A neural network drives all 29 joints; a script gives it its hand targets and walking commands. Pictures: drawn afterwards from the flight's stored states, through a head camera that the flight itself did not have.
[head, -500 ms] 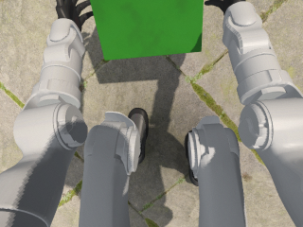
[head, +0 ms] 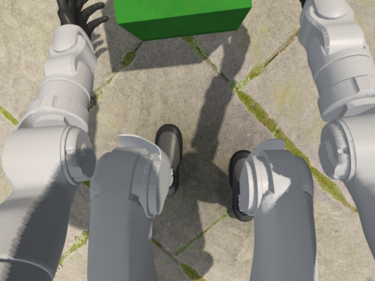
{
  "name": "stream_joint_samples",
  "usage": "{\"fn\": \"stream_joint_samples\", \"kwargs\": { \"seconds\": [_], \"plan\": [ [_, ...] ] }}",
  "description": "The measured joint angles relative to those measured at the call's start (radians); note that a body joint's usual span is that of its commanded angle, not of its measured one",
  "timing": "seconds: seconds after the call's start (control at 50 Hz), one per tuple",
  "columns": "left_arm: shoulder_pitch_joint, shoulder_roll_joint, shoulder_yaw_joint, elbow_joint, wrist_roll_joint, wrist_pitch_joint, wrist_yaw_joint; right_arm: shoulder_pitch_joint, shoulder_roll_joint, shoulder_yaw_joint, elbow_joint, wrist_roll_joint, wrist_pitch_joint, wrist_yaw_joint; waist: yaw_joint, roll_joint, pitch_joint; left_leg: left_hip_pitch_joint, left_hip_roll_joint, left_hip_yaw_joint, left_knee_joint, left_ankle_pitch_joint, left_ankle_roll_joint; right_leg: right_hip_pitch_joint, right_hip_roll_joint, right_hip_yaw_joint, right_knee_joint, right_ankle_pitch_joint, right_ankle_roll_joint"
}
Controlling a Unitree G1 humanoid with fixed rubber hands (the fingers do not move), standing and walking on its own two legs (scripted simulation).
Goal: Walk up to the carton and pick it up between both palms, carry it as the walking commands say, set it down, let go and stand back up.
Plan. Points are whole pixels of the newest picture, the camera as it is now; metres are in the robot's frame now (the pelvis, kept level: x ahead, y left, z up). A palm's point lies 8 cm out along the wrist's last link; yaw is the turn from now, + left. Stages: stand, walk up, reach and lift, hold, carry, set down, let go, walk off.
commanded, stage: set down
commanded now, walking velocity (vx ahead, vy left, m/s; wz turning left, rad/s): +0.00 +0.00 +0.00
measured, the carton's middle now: out of the picture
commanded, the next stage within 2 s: let go in 1.44 s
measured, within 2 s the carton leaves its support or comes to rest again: neither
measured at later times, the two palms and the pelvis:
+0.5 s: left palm out of the picture +0.49 +0.27 -0.06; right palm out of the picture +0.56 -0.12 -0.05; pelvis -0.01 +0.00 +0.07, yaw +1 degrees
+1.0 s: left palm out of the picture +0.49 +0.28 +0.10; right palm out of the picture +0.56 -0.14 +0.10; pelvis +0.04 +0.00 +0.19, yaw +1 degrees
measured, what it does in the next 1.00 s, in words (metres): rises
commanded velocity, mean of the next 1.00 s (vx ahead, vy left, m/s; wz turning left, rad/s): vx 0.00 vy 0.00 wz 0.00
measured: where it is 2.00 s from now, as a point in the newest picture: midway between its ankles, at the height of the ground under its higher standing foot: (205, 184)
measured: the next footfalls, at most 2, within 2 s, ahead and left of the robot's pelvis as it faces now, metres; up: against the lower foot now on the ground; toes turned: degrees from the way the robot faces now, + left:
none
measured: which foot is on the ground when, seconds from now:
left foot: down 0.00-1.00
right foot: down 0.00-1.00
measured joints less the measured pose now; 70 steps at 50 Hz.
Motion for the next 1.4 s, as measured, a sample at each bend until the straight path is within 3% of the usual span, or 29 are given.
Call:
{"fn": "stream_joint_samples", "kwargs": {
  "seconds": [0.18, 0.28, 0.4, 0.58, 0.76, 0.98, 1.28, 1.4],
  "plan": [
    [-0.012, 0.006, -0.039, -0.166, -0.049, 0.042, 0.029, 0.036, -0.039, 0.006, -0.157, 0.027, 0.035, -0.026, 0.004, 0.004, 0.061, 0.061, -0.02, 0.003, -0.037, 0.018, -0.001, 0.065, -0.02, 0.003, -0.028, 0.004, -0.002],
    [-0.013, 0.024, -0.062, -0.282, -0.052, 0.095, 0.043, 0.014, -0.06, -0.005, -0.244, 0.045, 0.076, -0.04, 0.008, -0.009, 0.19, 0.19, -0.03, -0.011, -0.073, 0.008, -0.011, 0.198, -0.027, -0.008, -0.069, -0.004, -0.014],
    [0.066, 0.009, -0.078, -0.428, -0.053, 0.17, 0.056, 0.057, -0.047, -0.029, -0.304, 0.046, 0.129, -0.053, 0.019, -0.018, 0.182, 0.282, -0.037, -0.027, -0.132, -0.007, -0.017, 0.296, -0.029, -0.018, -0.143, -0.011, -0.021],
    [0.142, -0.021, -0.041, -0.378, -0.001, 0.202, 0.028, 0.133, -0.016, -0.097, -0.225, -0.012, 0.141, -0.014, 0.017, -0.017, -0.103, 0.253, -0.043, -0.031, -0.247, 0.002, -0.014, 0.264, -0.032, -0.011, -0.268, 0.01, -0.016],
    [0.265, -0.078, 0.032, -0.333, 0.078, 0.162, -0.032, 0.253, 0.03, -0.139, -0.197, -0.093, 0.106, 0.043, 0.013, -0.009, -0.391, 0.256, -0.037, -0.017, -0.403, 0.008, -0.005, 0.255, -0.025, 0.018, -0.433, 0.038, -0.003],
    [0.397, -0.101, 0.049, -0.437, 0.088, 0.179, -0.058, 0.395, 0.058, -0.155, -0.311, -0.135, 0.126, 0.057, 0.011, -0.017, -0.477, 0.4, -0.04, -0.017, -0.609, 0.035, -0.008, 0.39, -0.029, 0.033, -0.646, 0.082, -0.004],
    [0.516, -0.144, 0.075, -0.486, 0.131, 0.158, -0.093, 0.498, 0.091, -0.186, -0.323, -0.162, 0.095, 0.092, 0.011, -0.024, -0.52, 0.688, -0.04, -0.028, -0.956, 0.114, -0.011, 0.672, -0.031, 0.046, -1.013, 0.187, -0.007],
    [0.529, -0.167, 0.097, -0.448, 0.166, 0.133, -0.103, 0.516, 0.103, -0.201, -0.294, -0.192, 0.073, 0.1, 0.015, -0.02, -0.525, 0.801, -0.039, -0.026, -1.094, 0.162, -0.01, 0.779, -0.034, 0.056, -1.15, 0.241, -0.006]
  ]
}}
